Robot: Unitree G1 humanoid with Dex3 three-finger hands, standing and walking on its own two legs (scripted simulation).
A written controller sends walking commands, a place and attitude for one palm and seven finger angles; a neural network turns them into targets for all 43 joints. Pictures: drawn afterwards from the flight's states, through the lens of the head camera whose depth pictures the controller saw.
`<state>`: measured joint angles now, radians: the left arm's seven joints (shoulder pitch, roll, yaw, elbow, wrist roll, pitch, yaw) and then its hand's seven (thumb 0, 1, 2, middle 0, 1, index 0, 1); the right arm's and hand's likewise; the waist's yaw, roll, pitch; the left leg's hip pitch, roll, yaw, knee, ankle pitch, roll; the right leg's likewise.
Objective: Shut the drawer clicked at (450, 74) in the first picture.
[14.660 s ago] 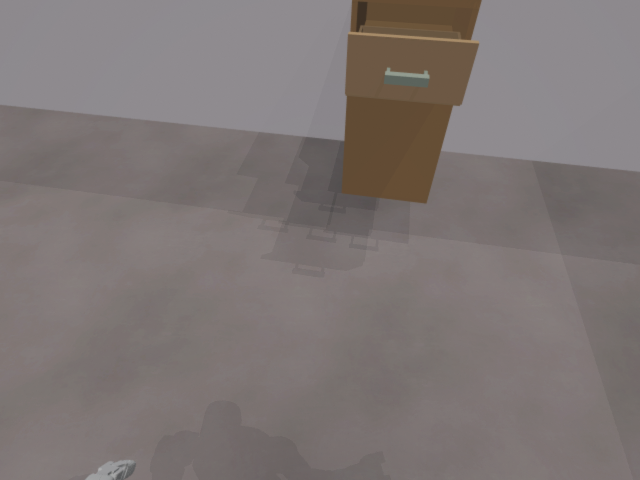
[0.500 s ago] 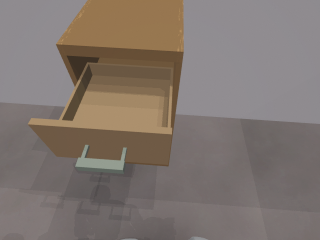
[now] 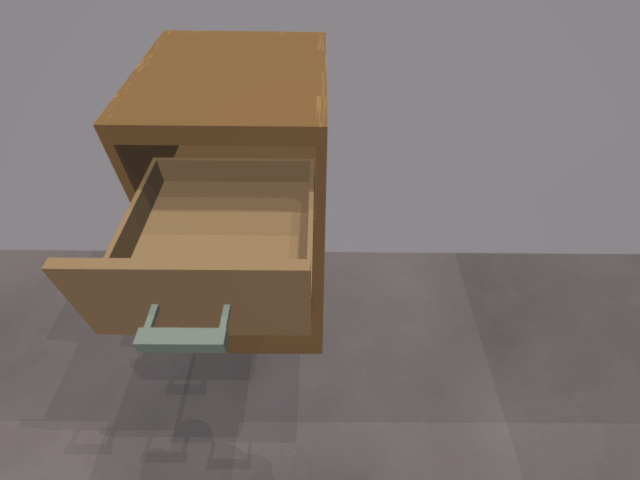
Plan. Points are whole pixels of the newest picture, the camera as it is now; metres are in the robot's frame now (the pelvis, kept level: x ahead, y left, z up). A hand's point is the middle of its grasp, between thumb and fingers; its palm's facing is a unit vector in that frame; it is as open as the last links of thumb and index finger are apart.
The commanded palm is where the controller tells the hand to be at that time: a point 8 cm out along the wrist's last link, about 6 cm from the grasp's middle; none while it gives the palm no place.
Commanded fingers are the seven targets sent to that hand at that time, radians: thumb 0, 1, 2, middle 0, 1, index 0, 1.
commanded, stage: look again from close up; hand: left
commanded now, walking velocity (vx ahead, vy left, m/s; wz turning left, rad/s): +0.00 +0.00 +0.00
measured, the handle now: (186, 325) +0.33 +0.21 -0.03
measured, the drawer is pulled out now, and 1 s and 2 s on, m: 0.29 0.26 0.26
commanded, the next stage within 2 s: raise the hand and make a fist in 0.48 s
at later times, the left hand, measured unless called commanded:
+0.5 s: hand out of the picture +0.02 +0.20 -0.18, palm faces +0.03 -0.98 -0.18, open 7.4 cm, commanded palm none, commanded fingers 0.00 0.90 0.90 -0.20 -0.30 -0.20 -0.30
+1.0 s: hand (190, 477) +0.14 +0.16 -0.05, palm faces +0.09 -1.00 +0.01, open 6.1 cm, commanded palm +0.12 +0.23 -0.03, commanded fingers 0.00 0.90 0.90 -0.64 -0.78 -0.64 -0.78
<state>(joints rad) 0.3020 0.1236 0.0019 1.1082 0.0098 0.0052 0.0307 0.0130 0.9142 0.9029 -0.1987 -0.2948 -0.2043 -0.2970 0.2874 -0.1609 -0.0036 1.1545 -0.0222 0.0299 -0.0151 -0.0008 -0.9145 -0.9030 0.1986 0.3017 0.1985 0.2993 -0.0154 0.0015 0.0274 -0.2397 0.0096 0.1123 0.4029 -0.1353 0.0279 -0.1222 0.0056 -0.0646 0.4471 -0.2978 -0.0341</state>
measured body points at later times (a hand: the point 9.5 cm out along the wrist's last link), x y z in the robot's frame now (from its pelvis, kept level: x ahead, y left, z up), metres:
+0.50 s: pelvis +0.02 +0.03 -0.01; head +0.03 +0.04 +0.44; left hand +0.02 +0.25 -0.17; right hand +0.02 -0.19 -0.16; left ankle +0.05 +0.10 -0.74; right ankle -0.03 -0.09 -0.74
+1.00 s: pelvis +0.00 +0.01 -0.07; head +0.03 +0.03 +0.37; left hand +0.13 +0.22 -0.04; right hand +0.25 -0.21 -0.11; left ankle +0.06 +0.10 -0.74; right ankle +0.01 -0.07 -0.74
